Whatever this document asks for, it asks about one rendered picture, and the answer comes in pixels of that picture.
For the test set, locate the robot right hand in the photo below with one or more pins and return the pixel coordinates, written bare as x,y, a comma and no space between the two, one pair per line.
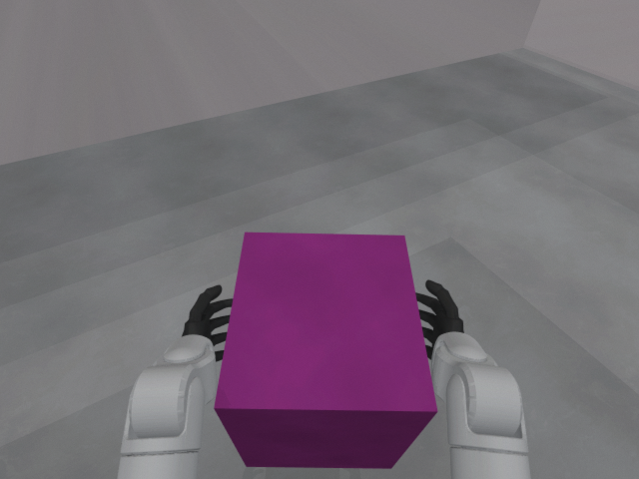
446,318

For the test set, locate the left robot forearm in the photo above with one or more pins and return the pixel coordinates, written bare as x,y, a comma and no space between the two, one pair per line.
166,412

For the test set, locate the carton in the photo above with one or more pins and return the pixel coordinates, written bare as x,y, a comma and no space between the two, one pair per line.
325,364

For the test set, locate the robot left hand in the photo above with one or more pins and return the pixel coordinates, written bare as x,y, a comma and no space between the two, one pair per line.
199,322

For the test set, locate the right robot forearm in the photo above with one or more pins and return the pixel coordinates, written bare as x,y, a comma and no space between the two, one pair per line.
484,411

